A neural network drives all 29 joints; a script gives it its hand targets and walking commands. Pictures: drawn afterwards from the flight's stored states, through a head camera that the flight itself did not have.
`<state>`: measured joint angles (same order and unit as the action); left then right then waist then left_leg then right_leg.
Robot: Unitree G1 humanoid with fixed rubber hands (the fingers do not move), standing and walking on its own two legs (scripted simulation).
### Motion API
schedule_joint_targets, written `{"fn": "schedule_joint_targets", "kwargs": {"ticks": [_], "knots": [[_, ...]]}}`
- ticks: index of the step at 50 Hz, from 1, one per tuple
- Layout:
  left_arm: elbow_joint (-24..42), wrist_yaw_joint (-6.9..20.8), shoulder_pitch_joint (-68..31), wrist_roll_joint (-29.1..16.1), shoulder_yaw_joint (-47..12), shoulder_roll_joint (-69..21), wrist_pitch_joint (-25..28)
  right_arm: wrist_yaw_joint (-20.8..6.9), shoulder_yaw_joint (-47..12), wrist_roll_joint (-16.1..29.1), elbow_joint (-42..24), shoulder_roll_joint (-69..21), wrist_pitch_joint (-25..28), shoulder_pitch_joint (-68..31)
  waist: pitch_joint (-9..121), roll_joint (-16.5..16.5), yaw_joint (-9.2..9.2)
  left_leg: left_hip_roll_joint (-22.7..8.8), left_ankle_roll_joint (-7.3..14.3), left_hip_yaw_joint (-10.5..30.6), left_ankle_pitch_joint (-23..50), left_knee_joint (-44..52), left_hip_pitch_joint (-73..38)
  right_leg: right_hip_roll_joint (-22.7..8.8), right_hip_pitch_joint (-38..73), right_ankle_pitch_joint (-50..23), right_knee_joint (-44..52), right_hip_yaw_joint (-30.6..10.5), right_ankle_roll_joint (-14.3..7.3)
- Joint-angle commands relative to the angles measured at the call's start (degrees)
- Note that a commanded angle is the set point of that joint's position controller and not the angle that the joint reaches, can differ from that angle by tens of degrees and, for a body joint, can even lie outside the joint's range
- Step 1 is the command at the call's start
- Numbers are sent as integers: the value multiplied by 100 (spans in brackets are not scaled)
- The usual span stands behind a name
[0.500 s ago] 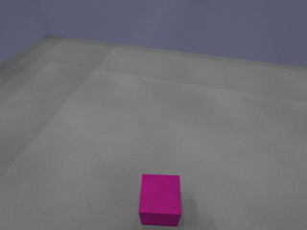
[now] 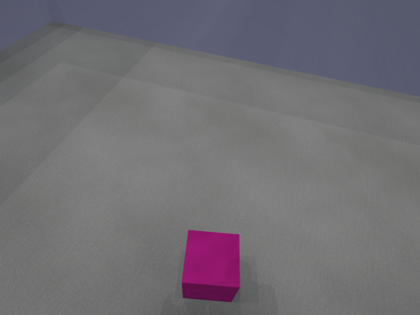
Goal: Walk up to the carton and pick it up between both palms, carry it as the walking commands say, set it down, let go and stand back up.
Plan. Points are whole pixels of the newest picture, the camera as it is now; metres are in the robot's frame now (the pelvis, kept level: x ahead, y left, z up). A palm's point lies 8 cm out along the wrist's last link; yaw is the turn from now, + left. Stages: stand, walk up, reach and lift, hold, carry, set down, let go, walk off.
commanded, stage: walk up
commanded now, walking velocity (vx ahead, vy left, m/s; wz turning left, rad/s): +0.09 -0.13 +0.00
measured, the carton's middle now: (210, 267) +0.41 -0.03 -0.64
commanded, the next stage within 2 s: none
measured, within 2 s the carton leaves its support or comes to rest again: neither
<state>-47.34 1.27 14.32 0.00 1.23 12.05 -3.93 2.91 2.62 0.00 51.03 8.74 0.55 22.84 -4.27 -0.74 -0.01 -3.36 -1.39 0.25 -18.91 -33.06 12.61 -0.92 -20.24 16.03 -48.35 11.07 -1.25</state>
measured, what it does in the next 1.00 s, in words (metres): steps to the right: right foot, then left foot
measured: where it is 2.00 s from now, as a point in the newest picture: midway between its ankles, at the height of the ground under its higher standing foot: outside the picture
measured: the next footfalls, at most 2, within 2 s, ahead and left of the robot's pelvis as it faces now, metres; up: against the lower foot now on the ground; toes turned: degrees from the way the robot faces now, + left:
right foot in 0.06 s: +0.09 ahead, -0.09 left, +0.00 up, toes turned -10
left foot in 0.54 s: +0.01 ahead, +0.07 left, +0.00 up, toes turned +6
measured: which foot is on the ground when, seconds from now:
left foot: down 0.00-0.06, up 0.08-0.52, down 0.54-0.66, up 0.68-1.00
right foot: up 0.00-0.04, down 0.06-0.52, up 0.54-0.64, down 0.66-1.00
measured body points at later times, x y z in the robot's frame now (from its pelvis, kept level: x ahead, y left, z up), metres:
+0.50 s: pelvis +0.00 -0.09 +0.01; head +0.02 -0.12 +0.46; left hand +0.08 +0.15 -0.11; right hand -0.01 -0.31 -0.15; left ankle -0.05 +0.08 -0.71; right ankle +0.05 -0.09 -0.73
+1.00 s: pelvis -0.07 -0.15 +0.02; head -0.05 -0.19 +0.47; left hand -0.02 +0.09 -0.10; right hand -0.04 -0.39 -0.15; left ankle -0.13 +0.04 -0.69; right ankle -0.04 -0.16 -0.73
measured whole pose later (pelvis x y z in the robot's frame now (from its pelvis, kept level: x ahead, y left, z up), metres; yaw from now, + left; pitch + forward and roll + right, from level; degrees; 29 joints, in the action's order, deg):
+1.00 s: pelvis -0.07 -0.15 +0.02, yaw +0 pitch -1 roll +4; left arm -47.8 -0.4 19.2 0.0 1.2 8.9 -1.4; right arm 0.8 1.5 0.0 51.9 13.0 -4.0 17.7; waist -2.5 1.3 0.1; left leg -2.6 -2.0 -2.0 -21.9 -38.1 11.6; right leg 1.2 -10.0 9.3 -18.7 7.5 -1.1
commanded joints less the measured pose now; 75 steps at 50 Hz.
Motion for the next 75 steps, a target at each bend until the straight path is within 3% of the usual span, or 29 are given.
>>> {"fn": "schedule_joint_targets", "kwargs": {"ticks": [1, 4, 5, 10, 15, 21, 23, 25, 26, 27, 30, 32, 33, 34, 36, 38, 39, 44, 47, 51, 53, 55, 57, 59, 61, 63, 69, 73, 75], "knots": [[144, -10, 243, -24, 39, 305, 185, 55, 292, -186, -359, 1314, -13, -95, 545, 1292, -61, -1336, 835, 1010, 2642, 907, 9, 54, 821, 337, 1929, -793, 263], [-263, -119, 1222, 122, 190, 860, 432, -88, -55, -128, -415, 220, -35, 147, 1272, -897, -290, 170, -10, -137, -897, -1176, 1252, -2054, 2586, -2232, 3124, -2353, -239], [-225, -177, 920, 76, 195, 968, 356, -46, 17, -104, -343, 386, -131, 81, 913, -918, -156, 249, -68, 23, -1465, -1971, 1146, -2449, 1661, -2156, 3340, -2573, -548], [-47, -279, 389, 64, -11, 385, 456, -194, -7, -101, 196, 270, -371, 486, 580, -351, 139, 105, 34, 234, -47, -1939, 649, -1534, 1283, -1217, 3700, -1619, 264], [-127, -332, 449, -40, 58, 382, 518, -152, 48, -3, 236, 409, -355, 445, 936, -642, 134, 95, -85, 248, 7, -1649, 728, -1293, 2212, -3930, 3082, -962, 524], [42, -318, 111, -94, 254, 739, 277, -9, 40, 67, 580, 523, -425, 1541, 1213, -1398, 520, 584, -130, -924, -609, -199, -375, -843, 2250, -5375, 3601, -205, 2350], [218, -345, -236, -73, 417, 949, 150, 58, 77, 109, 421, 673, -331, 1667, 1088, -1289, 687, 696, 170, -1440, -731, 1055, -508, -580, 2144, -5451, 3154, 150, 2463], [362, -281, -562, 0, 500, 1145, 45, 110, 198, 138, 369, 981, -199, 1789, 1249, -945, 916, 170, 914, -1274, -142, 2477, -1241, -13, 1565, -3615, 1370, 123, 2429], [315, -250, -359, -23, 395, 691, 39, 120, 267, 69, 197, 1221, -163, 984, 797, 1629, 704, -1283, 1425, 588, 562, 2440, -235, 191, 1031, 83, -901, -516, 1541], [262, -202, 368, 61, 280, 369, -31, 107, 240, -149, -183, 1115, -138, -340, 321, 2052, -13, -2311, 1662, 1738, -458, 2401, 1082, -12, 700, 1377, -2163, -1736, 535], [-7, -71, 805, 22, 169, 198, -80, 4, 147, -205, -922, 1470, -110, -2211, -782, 2259, -736, -1786, 900, 1013, -1158, 2535, 2833, -246, 1359, 1443, -896, -1728, -4], [-181, -91, 746, 64, 164, 454, 135, -47, 245, -39, -468, 1412, -269, -1437, -1350, 880, -651, -987, 96, 206, 229, 302, 906, -874, 730, 374, 2775, -2053, 82], [-191, -120, 569, 31, 240, 793, 165, -73, 165, -31, -581, 1166, -260, -751, -993, -618, -209, -500, 15, -157, 1050, -805, 556, -847, 696, -2587, 2779, -1567, 27], [-157, -100, 617, 90, 317, 1007, 223, -44, 50, -104, -380, 763, -288, 60, -264, -2074, -70, -65, -80, -123, -1144, -1620, 1164, -1298, 1221, -4958, 2556, -1819, 10], [-73, -180, 618, 57, 241, 911, 387, -166, 102, -18, -227, 823, -479, -65, 652, -814, 177, 191, -67, 344, -1175, -2430, 903, -1920, 1065, -4835, 2864, -2217, 431], [129, -249, 327, 120, 30, 503, 380, -221, -10, -61, 82, 592, -525, -171, 375, -325, 33, 247, 105, 315, -385, -2458, 546, -1502, 460, -85, 4125, -2272, 567], [152, -240, -6, 88, 70, 515, 377, -253, 77, -14, 141, 689, -509, -122, -69, -398, 158, 147, 115, 374, -135, -2290, 597, -1398, 323, 425, 4299, -2357, 666], [-100, -286, 751, -2, 76, 297, 490, -251, 45, -30, 320, 651, -395, 30, 449, -133, 75, 125, -5, 291, 202, -1197, 541, -1376, 1786, -2266, 3758, -1778, 582], [-109, -286, 571, -7, 243, 751, 391, -189, 24, 20, 358, 848, -378, 489, 933, -1394, 222, 440, -37, -290, -179, -260, -98, -894, 2215, -3708, 3941, -1008, 1901], [68, -283, 241, 54, 482, 1055, 160, -51, 22, 80, 363, 1151, -311, 913, 808, -1471, 492, 699, 278, -1440, -464, 1575, -632, -334, 2142, -3669, 3573, -360, 2185], [211, -244, -1, 52, 430, 863, 122, -17, -6, 53, 505, 1074, -146, 1134, 954, -297, 694, 15, 836, -1115, 587, 2459, -899, 120, 1710, -1915, 1710, -150, 1831], [107, -162, 983, 102, 143, 202, 88, -52, 3, -156, -40, 1197, -131, -709, 306, 2410, -163, -1674, 1274, 1006, 108, 2350, 689, 52, 1255, 950, -411, -1146, 495], [12, -115, 923, 106, 285, 541, -1, -22, -27, -107, -526, 1464, -124, -1714, -249, 1262, -500, -2003, 1261, 1001, -733, 2717, 1958, 54, 1208, 1064, -1210, -1695, 153], [-116, -87, 974, 48, 69, 186, 120, -90, -13, -115, -456, 1384, -102, -1738, -956, 1527, -657, -1306, 634, 674, -934, 2144, 1852, -418, 1369, 621, 1081, -1649, 63], [-286, -116, 1390, 219, 68, 557, 391, -203, -135, -43, -113, 747, -141, -535, -567, -503, -348, -159, 63, -283, -260, -157, 533, -1028, 1580, -1239, 3455, -2387, 334], [-261, -187, 1164, 108, 110, 735, 455, -237, -254, -26, 32, 549, -258, 326, -434, -1667, 131, 194, 97, 154, -850, -828, 273, -1671, 820, -2717, 3576, -2577, 475], [202, -283, 101, 6, 184, 776, 287, -187, -47, -52, 495, 871, -367, 1048, 117, -918, 470, 458, 134, -571, -369, -286, -541, -764, 982, -2101, 4359, -1045, 1883], [30, -287, 446, 94, 359, 833, 172, -78, -148, 5, 272, 864, -198, 747, 586, -788, 250, 442, 170, -1007, -399, 1261, -341, -488, 2185, -3584, 3454, -513, 1583], [65, -267, 123, 81, 415, 1018, 107, -2, -36, 80, 319, 1052, -124, 1289, 741, -915, 683, 379, 701, -1469, -156, 2250, -787, 12, 1858, -3674, 2365, -80, 2409]]}}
